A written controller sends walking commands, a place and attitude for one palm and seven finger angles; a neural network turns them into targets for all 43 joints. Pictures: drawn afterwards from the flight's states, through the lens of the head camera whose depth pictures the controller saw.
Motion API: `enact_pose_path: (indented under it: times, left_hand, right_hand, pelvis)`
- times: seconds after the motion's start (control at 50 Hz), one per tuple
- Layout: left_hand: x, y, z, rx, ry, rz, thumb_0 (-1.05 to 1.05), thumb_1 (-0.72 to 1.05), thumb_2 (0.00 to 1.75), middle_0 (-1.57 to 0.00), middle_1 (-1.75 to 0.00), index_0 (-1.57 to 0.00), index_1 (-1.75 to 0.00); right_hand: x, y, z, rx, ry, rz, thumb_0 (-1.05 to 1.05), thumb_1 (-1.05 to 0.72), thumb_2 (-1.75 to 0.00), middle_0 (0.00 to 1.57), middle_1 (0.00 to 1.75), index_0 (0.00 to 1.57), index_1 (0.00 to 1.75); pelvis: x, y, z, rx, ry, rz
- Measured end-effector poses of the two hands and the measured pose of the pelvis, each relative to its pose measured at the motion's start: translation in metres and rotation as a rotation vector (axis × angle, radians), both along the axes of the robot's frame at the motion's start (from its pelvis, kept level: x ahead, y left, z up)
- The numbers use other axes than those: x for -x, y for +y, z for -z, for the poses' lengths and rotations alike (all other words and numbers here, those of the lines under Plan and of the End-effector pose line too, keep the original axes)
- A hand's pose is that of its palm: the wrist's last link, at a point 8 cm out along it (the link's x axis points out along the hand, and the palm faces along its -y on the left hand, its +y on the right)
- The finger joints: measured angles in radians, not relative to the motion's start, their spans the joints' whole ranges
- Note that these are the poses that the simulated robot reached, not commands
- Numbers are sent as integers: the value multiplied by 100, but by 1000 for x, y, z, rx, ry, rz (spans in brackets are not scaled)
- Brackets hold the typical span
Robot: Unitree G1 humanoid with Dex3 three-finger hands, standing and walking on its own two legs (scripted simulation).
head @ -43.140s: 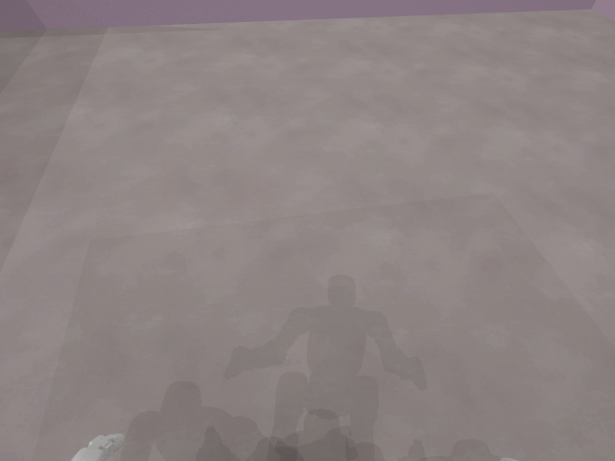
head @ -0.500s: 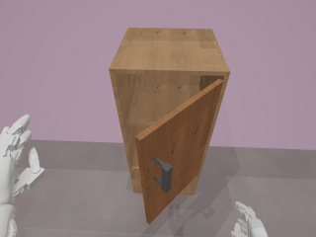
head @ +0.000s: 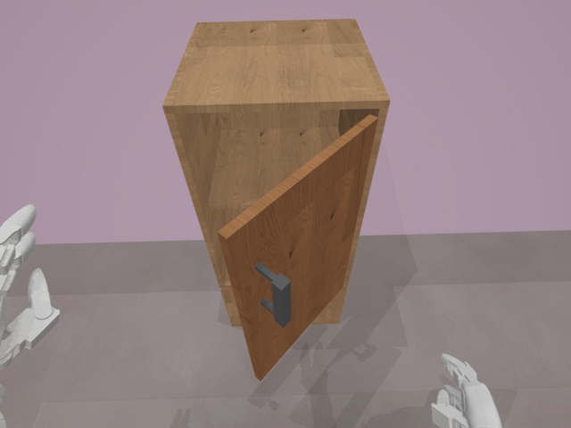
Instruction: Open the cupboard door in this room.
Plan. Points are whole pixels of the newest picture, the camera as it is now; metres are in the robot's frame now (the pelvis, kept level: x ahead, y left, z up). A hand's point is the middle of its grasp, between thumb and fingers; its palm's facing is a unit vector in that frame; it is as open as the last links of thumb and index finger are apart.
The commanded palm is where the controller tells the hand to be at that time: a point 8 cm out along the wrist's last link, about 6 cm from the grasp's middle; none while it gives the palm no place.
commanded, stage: step back with the hand held close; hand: left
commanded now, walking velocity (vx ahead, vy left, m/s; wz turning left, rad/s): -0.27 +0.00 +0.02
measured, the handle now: (272, 295) +0.33 +0.05 -0.04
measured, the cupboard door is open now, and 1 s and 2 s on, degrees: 47 47 47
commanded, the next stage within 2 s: stop stepping back and stand still in 0.92 s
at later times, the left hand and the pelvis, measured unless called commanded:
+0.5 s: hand out of the picture +0.10 +0.31 +0.16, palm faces +0.48 -0.73 -0.49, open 7.5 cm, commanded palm +0.03 +0.34 +0.17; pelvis -0.08 +0.03 -0.01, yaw +5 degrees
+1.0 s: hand out of the picture +0.00 +0.34 +0.17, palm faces +0.49 -0.76 -0.44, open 7.5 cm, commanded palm -0.08 +0.36 +0.17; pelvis -0.19 +0.05 -0.01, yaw +5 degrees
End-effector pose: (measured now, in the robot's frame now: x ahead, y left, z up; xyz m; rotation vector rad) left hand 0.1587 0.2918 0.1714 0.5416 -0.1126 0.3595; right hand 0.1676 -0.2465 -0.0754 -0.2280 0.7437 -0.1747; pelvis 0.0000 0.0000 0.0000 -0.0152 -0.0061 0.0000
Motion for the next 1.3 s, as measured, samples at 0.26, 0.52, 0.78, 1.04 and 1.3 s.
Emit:
enact_pose_path:
  times: [0.26,0.52,0.78,1.04,1.3]
  left_hand:
    - [43,22,-7,-40,-81,18,2,88,90,-21,-31,-21,-30]
    - [107,48,-5,-102,-159,-63,2,88,90,-21,-31,-21,-30]
    - [164,51,3,-38,-184,-24,2,88,90,-21,-31,-21,-30]
    - [219,80,-11,-62,-230,-10,2,89,90,-21,-31,-21,-30]
    - [255,111,0,52,-380,-37,1,88,90,-21,-31,-21,-30]
  right_hand:
    - [49,16,-7,18,-12,29,1,-91,-90,20,30,20,30]
    - [91,47,6,42,23,-85,1,-91,-90,20,30,20,30]
    - [105,64,-2,46,-50,-118,1,-91,-90,21,30,21,30]
    - [163,90,-15,40,-81,-147,1,-91,-90,20,30,20,30]
    - [276,107,7,70,-11,-52,1,-91,-90,21,30,21,30]
  pelvis:
    - [43,16,4,13,-5,4]
    - [86,25,14,38,16,-100]
    - [131,34,18,70,-19,-90]
    - [201,50,16,102,41,-79]
    - [255,84,26,34,-18,-13]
